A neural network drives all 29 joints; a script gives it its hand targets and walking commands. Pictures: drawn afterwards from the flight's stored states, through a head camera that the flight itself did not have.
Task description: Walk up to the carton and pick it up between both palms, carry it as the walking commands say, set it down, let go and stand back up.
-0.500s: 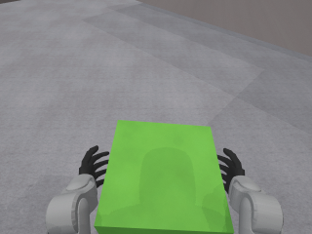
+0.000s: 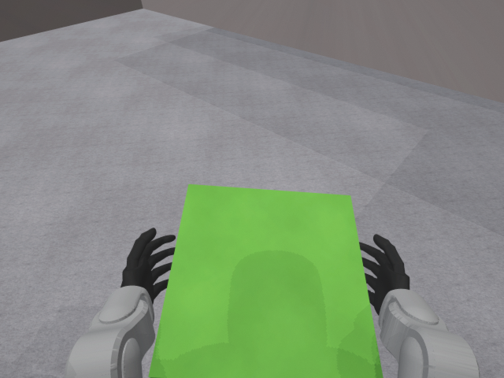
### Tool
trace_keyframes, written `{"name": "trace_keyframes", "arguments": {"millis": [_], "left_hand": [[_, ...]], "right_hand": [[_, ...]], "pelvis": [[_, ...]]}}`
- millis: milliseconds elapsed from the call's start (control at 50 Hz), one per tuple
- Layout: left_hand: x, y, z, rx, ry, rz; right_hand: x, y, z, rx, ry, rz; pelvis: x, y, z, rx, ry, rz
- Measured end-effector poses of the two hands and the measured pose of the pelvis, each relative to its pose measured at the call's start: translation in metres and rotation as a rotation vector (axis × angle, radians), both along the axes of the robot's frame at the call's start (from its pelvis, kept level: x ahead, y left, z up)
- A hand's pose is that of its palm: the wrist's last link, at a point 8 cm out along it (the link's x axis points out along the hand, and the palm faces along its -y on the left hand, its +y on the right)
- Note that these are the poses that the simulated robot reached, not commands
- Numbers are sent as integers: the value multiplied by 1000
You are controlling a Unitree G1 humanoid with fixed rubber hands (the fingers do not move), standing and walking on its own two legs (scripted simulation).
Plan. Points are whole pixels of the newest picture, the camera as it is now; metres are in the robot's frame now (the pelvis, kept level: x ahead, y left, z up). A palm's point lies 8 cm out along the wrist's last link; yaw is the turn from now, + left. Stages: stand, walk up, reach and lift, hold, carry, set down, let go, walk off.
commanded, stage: carry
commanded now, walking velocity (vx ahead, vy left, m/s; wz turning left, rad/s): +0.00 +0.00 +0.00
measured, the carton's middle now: (261, 294) +0.25 +0.00 +0.04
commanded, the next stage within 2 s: none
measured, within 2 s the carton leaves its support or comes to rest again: neither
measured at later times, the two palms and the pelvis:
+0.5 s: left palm (131, 276) +0.25 +0.19 +0.09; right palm (361, 296) +0.23 -0.13 +0.08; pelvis +0.01 +0.04 +0.00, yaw +0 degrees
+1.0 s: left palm (122, 311) +0.19 +0.19 +0.09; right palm (378, 330) +0.18 -0.14 +0.08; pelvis -0.03 +0.03 +0.00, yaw +0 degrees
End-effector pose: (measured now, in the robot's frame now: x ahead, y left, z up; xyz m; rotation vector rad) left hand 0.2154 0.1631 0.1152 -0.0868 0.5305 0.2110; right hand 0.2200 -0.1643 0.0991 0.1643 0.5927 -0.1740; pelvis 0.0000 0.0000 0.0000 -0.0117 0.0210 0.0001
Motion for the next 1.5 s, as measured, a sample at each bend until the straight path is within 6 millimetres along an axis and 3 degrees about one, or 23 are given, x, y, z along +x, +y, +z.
{"name": "trace_keyframes", "arguments": {"millis": [80,160,300,400,680,880,1060,1320,1500], "left_hand": [[8,18,-5,-27,23,43],[20,27,-13,-35,71,40],[39,24,-23,-40,122,-35],[41,24,-28,-40,126,-72],[7,41,-18,-27,81,2],[-15,31,-13,-26,85,-9],[-23,19,-21,-33,114,-41],[-34,19,-18,-29,91,-20],[-38,17,-27,-42,116,-23]], "right_hand": [[20,19,2,-27,23,48],[29,27,-7,-46,71,50],[19,25,-20,-38,122,-29],[11,25,-20,-43,128,-70],[3,41,-13,-39,85,6],[-24,31,-10,-48,89,-1],[-44,19,-16,-50,119,-35],[-46,18,-13,-51,97,-12],[-51,17,-18,-69,120,-6]], "pelvis": [[20,9,0,11,0,0],[26,17,-3,10,3,-3],[23,31,-4,-4,13,-1],[16,38,-4,-5,15,-7],[-5,39,-2,4,3,2],[-23,31,0,4,-14,5],[-38,26,0,9,-12,2],[-51,20,0,8,1,1],[-56,19,0,7,-3,-2]]}}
